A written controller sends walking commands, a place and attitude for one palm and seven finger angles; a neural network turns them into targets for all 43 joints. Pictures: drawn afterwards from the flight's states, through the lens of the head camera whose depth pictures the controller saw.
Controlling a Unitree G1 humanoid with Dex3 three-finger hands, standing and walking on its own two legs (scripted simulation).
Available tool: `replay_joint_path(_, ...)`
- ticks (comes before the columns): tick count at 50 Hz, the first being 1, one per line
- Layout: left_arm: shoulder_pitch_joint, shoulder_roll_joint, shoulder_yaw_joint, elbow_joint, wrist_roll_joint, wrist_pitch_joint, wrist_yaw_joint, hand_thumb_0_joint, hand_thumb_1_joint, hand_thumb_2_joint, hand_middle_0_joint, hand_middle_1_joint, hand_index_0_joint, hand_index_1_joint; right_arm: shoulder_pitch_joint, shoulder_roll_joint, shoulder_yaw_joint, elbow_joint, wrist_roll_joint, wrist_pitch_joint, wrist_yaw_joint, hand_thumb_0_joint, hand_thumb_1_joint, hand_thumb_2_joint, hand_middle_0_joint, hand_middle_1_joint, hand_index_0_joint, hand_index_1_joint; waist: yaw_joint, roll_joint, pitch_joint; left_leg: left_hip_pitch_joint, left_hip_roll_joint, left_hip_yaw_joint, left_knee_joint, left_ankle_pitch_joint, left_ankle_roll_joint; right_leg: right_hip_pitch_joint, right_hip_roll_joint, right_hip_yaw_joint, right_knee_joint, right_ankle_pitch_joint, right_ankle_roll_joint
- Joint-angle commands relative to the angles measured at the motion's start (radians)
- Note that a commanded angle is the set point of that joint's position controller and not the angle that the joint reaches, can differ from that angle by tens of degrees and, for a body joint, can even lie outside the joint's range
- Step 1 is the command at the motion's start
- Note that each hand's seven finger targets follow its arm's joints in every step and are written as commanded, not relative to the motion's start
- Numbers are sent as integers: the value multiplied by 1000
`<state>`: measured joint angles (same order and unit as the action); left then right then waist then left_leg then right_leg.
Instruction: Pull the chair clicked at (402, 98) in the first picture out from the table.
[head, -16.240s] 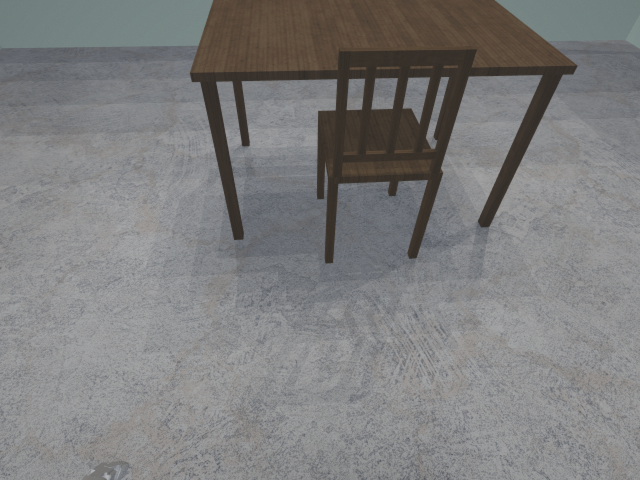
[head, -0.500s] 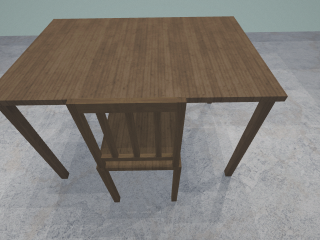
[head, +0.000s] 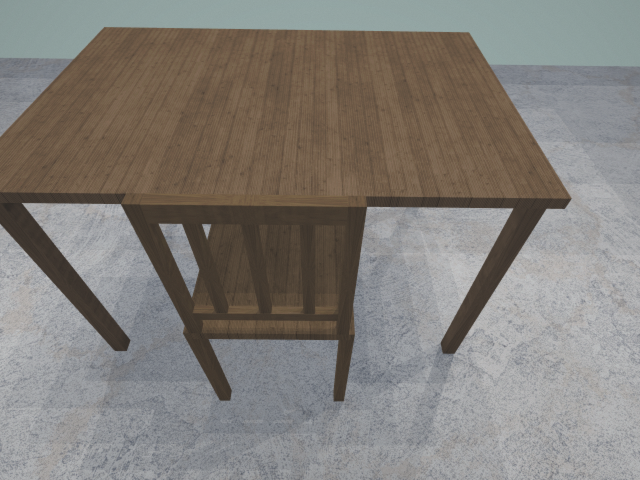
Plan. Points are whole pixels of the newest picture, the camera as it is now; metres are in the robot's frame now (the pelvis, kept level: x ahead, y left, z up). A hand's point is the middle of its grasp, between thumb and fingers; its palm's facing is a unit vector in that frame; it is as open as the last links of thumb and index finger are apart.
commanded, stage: look again from close up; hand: left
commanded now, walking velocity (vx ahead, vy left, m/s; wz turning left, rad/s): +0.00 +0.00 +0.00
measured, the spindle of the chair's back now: (258, 271) +0.47 +0.15 -0.10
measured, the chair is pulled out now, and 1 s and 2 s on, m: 0.00 0.00 0.00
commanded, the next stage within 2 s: raise the hand toward the chair's back in 0.04 s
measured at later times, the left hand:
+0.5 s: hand (219, 449) +0.16 +0.13 -0.03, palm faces -0.03 -1.00 +0.04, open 8.7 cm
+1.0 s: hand (191, 451) +0.17 +0.17 -0.06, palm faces +0.06 -1.00 +0.00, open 13.1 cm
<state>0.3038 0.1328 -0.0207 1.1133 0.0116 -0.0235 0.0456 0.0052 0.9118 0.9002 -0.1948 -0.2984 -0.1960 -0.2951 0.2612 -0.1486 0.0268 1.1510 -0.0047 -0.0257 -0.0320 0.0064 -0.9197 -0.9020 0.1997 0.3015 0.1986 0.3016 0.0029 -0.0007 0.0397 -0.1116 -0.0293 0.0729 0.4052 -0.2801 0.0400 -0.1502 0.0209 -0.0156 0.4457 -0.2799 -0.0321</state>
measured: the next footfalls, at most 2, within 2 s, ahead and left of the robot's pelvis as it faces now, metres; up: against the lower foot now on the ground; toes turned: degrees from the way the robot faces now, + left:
none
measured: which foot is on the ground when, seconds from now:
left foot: down 0.00-1.00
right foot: down 0.00-1.00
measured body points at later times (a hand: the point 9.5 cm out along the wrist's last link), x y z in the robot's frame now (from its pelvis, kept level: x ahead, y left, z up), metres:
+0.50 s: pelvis -0.06 -0.02 -0.06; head -0.03 -0.01 +0.39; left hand +0.16 +0.19 -0.03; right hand +0.16 -0.28 -0.10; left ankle -0.04 +0.09 -0.74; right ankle -0.02 -0.10 -0.74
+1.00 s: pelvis -0.06 -0.02 -0.09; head +0.00 -0.02 +0.35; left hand +0.16 +0.23 -0.05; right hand +0.10 -0.24 -0.19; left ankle -0.04 +0.09 -0.74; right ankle -0.03 -0.10 -0.74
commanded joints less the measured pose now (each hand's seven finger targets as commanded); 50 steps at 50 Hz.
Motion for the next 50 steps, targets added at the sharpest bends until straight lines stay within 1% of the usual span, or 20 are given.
replay_joint_path(1, 77, 96, 16, -18, -3, -11, 5, 0, 900, 900, -200, -300, -200, -300, 77, -80, -17, -17, -3, -14, -8, 0, -900, -900, 200, 300, 200, 300, -5, 1, 11, -3, 132, -107, -64, 253, 2, -16, -127, 111, -60, 295, -19)
replay_joint_path(6, 83, 94, 17, -17, -3, -10, 5, 0, 900, 900, -200, -300, -200, -300, 79, -76, -15, -15, -3, -14, -9, 0, -900, -900, 200, 300, 200, 300, -2, -2, 17, -5, 133, -109, -69, 251, 2, -13, -128, 109, -67, 289, -19)
replay_joint_path(7, 147, 126, 26, 18, 15, -34, 39, 0, 900, 900, -200, -300, -200, -300, -14, -114, -29, -88, 6, -19, 0, 0, -900, -900, 200, 300, 200, 300, 31, -49, 24, -87, 148, -73, 156, 385, -27, -29, -178, 137, -47, 723, 23)
replay_joint_path(8, -574, 501, 258, -1487, -182, -178, 47, 0, 877, 890, -198, -296, -198, -296, -15, -309, -103, -401, 16, -145, -81, 0, -900, -900, 200, 300, 200, 300, -84, 212, -355, 146, 28, -59, 70, 486, -36, 4, -84, 65, -16, 687, 24)
replay_joint_path(9, -255, 254, 75, -1283, -112, -129, 54, 0, 853, 880, -195, -293, -195, -293, -56, -196, -25, -392, 14, -249, -87, 0, -900, -900, 200, 300, 200, 300, -17, 277, -328, 197, 68, -49, 7, 707, -57, 11, -55, 46, 43, 397, -33)
replay_joint_path(11, 24, 12, -38, -1019, -143, -34, 70, 0, 807, 860, -191, -285, -191, -285, -4, -182, -45, -348, 33, -292, -34, 0, -900, -900, 200, 300, 200, 300, -25, 111, -222, 93, 101, -113, 34, 666, -55, -119, -41, -20, 78, 137, -1)
replay_joint_path(13, -3, -33, -82, -1075, -163, -77, 30, 0, 760, 840, -186, -278, -186, -278, -49, -218, -43, -421, 35, -314, -35, 0, -900, -900, 200, 300, 200, 300, -43, -41, -97, -44, 80, -126, 91, 399, -36, -189, -41, -33, 57, 148, 8)
replay_joint_path(15, -49, 25, -1, -998, -171, -178, -10, 0, 713, 820, -181, -271, -181, -271, -29, -261, -70, -476, 8, -329, -15, 0, -900, -900, 200, 300, 200, 300, -66, -241, -46, -240, 35, -136, 189, 124, -11, -333, -42, -43, 80, 61, 16)
replay_joint_path(17, 87, -32, 15, -850, -206, -312, -90, 0, 667, 800, -177, -263, -177, -263, -71, -254, -81, -522, 0, -335, 5, 0, -900, -900, 200, 300, 200, 300, -21, -375, -23, -426, 24, -137, 274, -27, -21, -457, -36, -52, 157, -98, 17)
replay_joint_path(19, 293, 2, 97, -829, -256, -442, -204, 0, 620, 780, -172, -256, -172, -256, -111, -246, -91, -590, 1, -333, 41, 0, -900, -900, 200, 300, 200, 300, 73, -277, -117, -516, -3, -99, 347, -38, -43, -438, -40, -24, 260, -93, -6)
replay_joint_path(22, 232, 144, 237, -862, -259, -619, -348, 0, 550, 750, -165, -245, -165, -245, -153, -253, -106, -669, -2, -314, 70, 0, -900, -900, 200, 300, 200, 300, 98, -26, -244, -646, -17, -59, 501, -45, -56, -496, -53, 27, 443, -48, -36)
replay_joint_path(24, 197, 184, 253, -914, -227, -599, -345, 0, 503, 730, -160, -238, -160, -238, -189, -245, -102, -739, 4, -270, 78, 0, -900, -900, 200, 300, 200, 300, 118, 39, -254, -744, -27, -36, 545, -112, -45, -544, -50, 60, 481, -142, -32)
replay_joint_path(28, -73, 205, 249, -1271, -255, -576, -263, 0, 410, 690, -151, -223, -151, -223, -191, -223, -101, -830, 17, -251, 50, 0, -900, -900, 200, 300, 200, 300, 63, 34, -363, -771, -8, -66, 603, -222, -14, -602, -38, 129, 458, -351, -18)
replay_joint_path(31, -136, 210, 225, -1501, -275, -624, -225, 0, 340, 660, -144, -212, -144, -212, -125, -204, -87, -809, 12, -262, 18, 0, -900, -900, 200, 300, 200, 300, 7, 122, -452, -690, 10, -90, 653, -150, 2, -581, -34, 145, 443, -287, -16)
replay_joint_path(37, -122, 165, 73, -1280, -266, -554, -368, 0, 200, 600, -130, -190, -130, -190, -100, -228, -46, -705, 28, -312, -36, 0, -900, -900, 200, 300, 200, 300, -97, 0, -267, -817, 37, -122, 712, -227, 11, -687, -25, 113, 422, -381, 7)
replay_joint_path(39, -99, 187, 107, -1142, -270, -452, -419, 0, 153, 580, -125, -183, -125, -183, -98, -233, -42, -702, 42, -304, -46, 0, -900, -900, 200, 300, 200, 300, -85, -48, -248, -851, 32, -123, 702, -250, 8, -683, -31, 113, 399, -425, 12)
replay_joint_path(41, -65, 242, 193, -1132, -286, -352, -430, 0, 107, 560, -121, -175, -121, -175, -124, -231, -44, -733, 50, -295, -52, 0, -900, -900, 200, 300, 200, 300, -24, -47, -335, -846, 19, -116, 674, -231, 4, -592, -47, 123, 384, -430, 15)
replay_joint_path(45, 25, 264, 361, -1279, -351, -279, -331, 0, 13, 520, -111, -161, -111, -161, -146, -183, -56, -769, 38, -274, -37, 0, -900, -900, 200, 300, 200, 300, 79, -12, -526, -748, 10, -110, 635, -31, -10, -386, -53, 109, 426, -144, 15)
replay_joint_path(48, 70, 239, 360, -1354, -336, -348, -237, 0, -57, 490, -104, -150, -104, -150, -130, -158, -64, -746, 24, -273, -20, 0, -900, -900, 200, 300, 200, 300, 84, 14, -525, -704, 19, -118, 611, 63, -18, -380, -36, 64, 486, 71, 9)
replay_joint_path(50, 55, 202, 298, -1318, -292, -400, -214, 0, -103, 470, -100, -142, -100, -142, -119, -161, -67, -722, 15, -269, -10, 0, -900, -900, 200, 300, 200, 300, 35, -4, -427, -728, 26, -116, 615, 41, -13, -466, -31, 45, 496, 47, 11)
